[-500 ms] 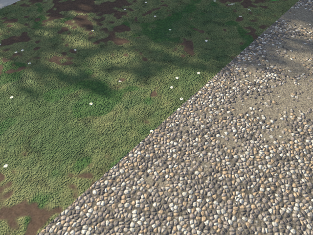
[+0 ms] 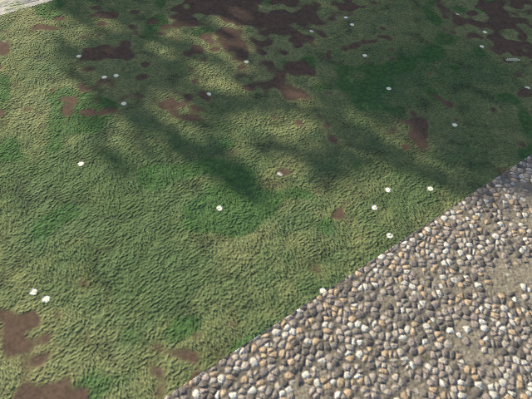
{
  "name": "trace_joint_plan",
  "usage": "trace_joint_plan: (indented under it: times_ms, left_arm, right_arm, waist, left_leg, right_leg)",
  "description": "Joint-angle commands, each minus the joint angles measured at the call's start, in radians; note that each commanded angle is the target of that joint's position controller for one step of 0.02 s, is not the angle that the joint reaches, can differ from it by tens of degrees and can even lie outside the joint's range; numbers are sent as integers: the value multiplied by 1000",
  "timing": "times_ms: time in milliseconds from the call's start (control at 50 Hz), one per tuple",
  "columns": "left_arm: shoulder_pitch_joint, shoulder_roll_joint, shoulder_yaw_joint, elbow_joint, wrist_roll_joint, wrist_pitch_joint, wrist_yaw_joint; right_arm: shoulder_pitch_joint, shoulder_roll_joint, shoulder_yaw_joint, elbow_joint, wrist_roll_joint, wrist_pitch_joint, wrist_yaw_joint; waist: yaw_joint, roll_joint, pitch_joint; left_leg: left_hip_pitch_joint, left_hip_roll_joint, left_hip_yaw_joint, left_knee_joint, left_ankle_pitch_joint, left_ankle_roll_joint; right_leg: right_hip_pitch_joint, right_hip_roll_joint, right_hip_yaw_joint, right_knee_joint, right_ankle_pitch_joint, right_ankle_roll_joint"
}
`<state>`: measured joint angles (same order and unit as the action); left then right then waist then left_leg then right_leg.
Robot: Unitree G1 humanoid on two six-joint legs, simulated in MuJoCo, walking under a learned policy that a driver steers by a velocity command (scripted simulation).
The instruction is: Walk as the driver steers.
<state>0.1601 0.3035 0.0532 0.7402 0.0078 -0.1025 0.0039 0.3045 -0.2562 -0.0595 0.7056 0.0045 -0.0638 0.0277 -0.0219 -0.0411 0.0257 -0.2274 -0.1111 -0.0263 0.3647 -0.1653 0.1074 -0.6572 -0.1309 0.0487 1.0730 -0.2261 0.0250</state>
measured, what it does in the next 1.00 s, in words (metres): walks ahead: right foot, then left foot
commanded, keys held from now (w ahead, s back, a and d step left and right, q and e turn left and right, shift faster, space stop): w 0.82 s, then w+e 0.10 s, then w+q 0.08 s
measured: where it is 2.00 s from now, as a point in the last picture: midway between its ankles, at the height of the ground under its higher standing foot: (235, 217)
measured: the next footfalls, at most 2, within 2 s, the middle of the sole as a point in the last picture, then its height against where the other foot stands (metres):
right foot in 0.32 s outside the picture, level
left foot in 0.86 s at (218, 334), level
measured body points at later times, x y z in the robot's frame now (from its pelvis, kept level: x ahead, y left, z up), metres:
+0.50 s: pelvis +0.29 -0.06 +0.00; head +0.31 -0.07 +0.45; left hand +0.39 +0.21 -0.11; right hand +0.39 -0.33 -0.12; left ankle +0.24 +0.08 -0.66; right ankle +0.33 -0.14 -0.74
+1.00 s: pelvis +0.55 +0.02 -0.01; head +0.58 +0.04 +0.44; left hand +0.61 +0.29 -0.14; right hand +0.69 -0.25 -0.10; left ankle +0.60 +0.11 -0.74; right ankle +0.48 -0.14 -0.66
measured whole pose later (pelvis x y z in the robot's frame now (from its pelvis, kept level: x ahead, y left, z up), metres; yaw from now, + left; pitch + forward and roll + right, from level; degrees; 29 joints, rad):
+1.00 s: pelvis +0.55 +0.02 -0.01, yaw +1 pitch +2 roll +0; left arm 0.31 0.30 0.05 0.83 -0.02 -0.07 -0.01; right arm 0.20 -0.26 -0.05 0.74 0.00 -0.09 0.03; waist 0.00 -0.04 0.02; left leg -0.34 -0.01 0.06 0.47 -0.17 0.05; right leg -0.44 -0.05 0.04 1.14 -0.37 -0.03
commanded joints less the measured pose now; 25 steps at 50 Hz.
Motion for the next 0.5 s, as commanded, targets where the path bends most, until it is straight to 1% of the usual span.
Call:
trace_joint_plan:
  times_ms: [20,60,100,140,200,220,260,280,300,320,340,360,380,400,420,440,460,480,500]
  left_arm:
    - [8,55,15,-53,7,6,4]
    - [-53,43,10,-66,2,1,-3]
    - [-122,29,4,-82,-6,-4,-13]
    - [-181,27,1,-101,-13,-10,-24]
    - [-244,35,0,-134,-15,-20,-44]
    - [-251,37,0,-142,-15,-24,-50]
    - [-220,47,4,-143,-15,-27,-57]
    - [-174,62,11,-134,-14,-27,-55]
    - [-72,86,26,-110,-12,-27,-49]
    - [84,130,43,-75,-6,-27,-41]
    - [250,212,62,-55,14,-26,-32]
    - [306,196,60,-22,0,-19,-40]
    - [279,119,40,-27,-21,-12,-35]
    - [193,99,31,-38,-23,-4,-29]
    - [129,88,24,-46,-14,1,-30]
    - [93,70,17,-52,-4,0,-33]
    - [77,63,14,-52,2,-4,-36]
    - [74,62,14,-46,-2,-10,-38]
    - [76,65,15,-38,-6,-15,-39]
  right_arm:
    - [-17,-142,-33,-46,2,-25,-18]
    - [10,-142,-31,-27,5,-21,-25]
    - [43,-152,-30,-7,9,-20,-28]
    - [77,-160,-30,15,12,-19,-29]
    - [123,-164,-30,47,12,-9,-33]
    - [130,-167,-31,54,11,-4,-36]
    - [122,-175,-34,62,12,5,-40]
    - [107,-186,-36,60,12,9,-41]
    - [85,-190,-35,56,10,12,-41]
    - [66,-174,-25,45,3,12,-40]
    - [128,-100,-2,20,-10,1,-37]
    - [225,-51,17,44,3,-17,-29]
    - [131,-149,-4,36,22,-26,-23]
    - [32,-168,-9,7,30,-31,-20]
    - [-21,-157,-8,-4,18,-33,-22]
    - [-27,-146,-13,-2,6,-29,-24]
    - [5,-128,-13,5,7,-20,-24]
    - [30,-107,-10,15,8,-11,-26]
    - [39,-94,-8,19,6,-4,-29]
  waist:
    - [23,87,-45]
    - [-5,97,-34]
    - [-37,104,-14]
    - [-63,106,14]
    - [-82,103,36]
    - [-79,107,36]
    - [-53,126,21]
    - [-24,139,-9]
    - [35,142,-76]
    - [110,126,-191]
    - [131,-37,-365]
    - [107,-251,-466]
    - [134,-139,-342]
    - [115,-62,-190]
    - [86,10,-103]
    - [53,17,-58]
    - [22,-14,-56]
    - [9,-32,-59]
    - [1,-38,-54]
  left_leg:
    - [31,252,-176,-167,377,163]
    - [53,231,-144,-166,337,130]
    - [75,234,-141,-171,254,112]
    - [117,259,-164,-167,203,112]
    - [240,310,-201,-112,247,114]
    - [275,325,-211,-91,279,110]
    - [306,336,-215,-48,386,89]
    - [303,324,-204,3,537,77]
    - [285,289,-174,113,713,60]
    - [182,241,-136,301,709,29]
    - [-142,126,-87,667,356,-28]
    - [-403,8,-119,908,-411,-67]
    - [-515,74,-160,990,-389,-62]
    - [-547,129,-107,963,-287,-61]
    - [-515,169,-74,901,-212,-65]
    - [-471,199,-67,845,-165,-70]
    - [-416,218,-67,815,-137,-75]
    - [-387,223,-57,789,-123,-84]
    - [-381,228,-48,762,-112,-93]
  right_leg:
    - [-26,-7,-9,-126,164,20]
    - [-17,12,-15,-268,288,13]
    - [0,34,-24,-391,375,2]
    - [-8,48,-27,-461,390,-9]
    - [-68,65,-27,-524,314,-38]
    - [-74,72,-29,-540,272,-51]
    - [-7,93,-43,-570,194,-78]
    - [84,121,-66,-578,155,-95]
    - [244,156,-99,-603,172,-121]
    - [501,105,-56,-580,244,-169]
    - [906,-131,262,-549,266,-290]
    - [1098,-280,643,-676,100,-386]
    - [1018,-245,611,-726,-53,-335]
    - [853,-212,465,-759,-38,-295]
    - [699,-169,373,-795,41,-277]
    - [597,-130,307,-830,114,-268]
    - [536,-108,267,-861,147,-267]
    - [502,-93,232,-886,180,-274]
    - [477,-85,194,-902,220,-281]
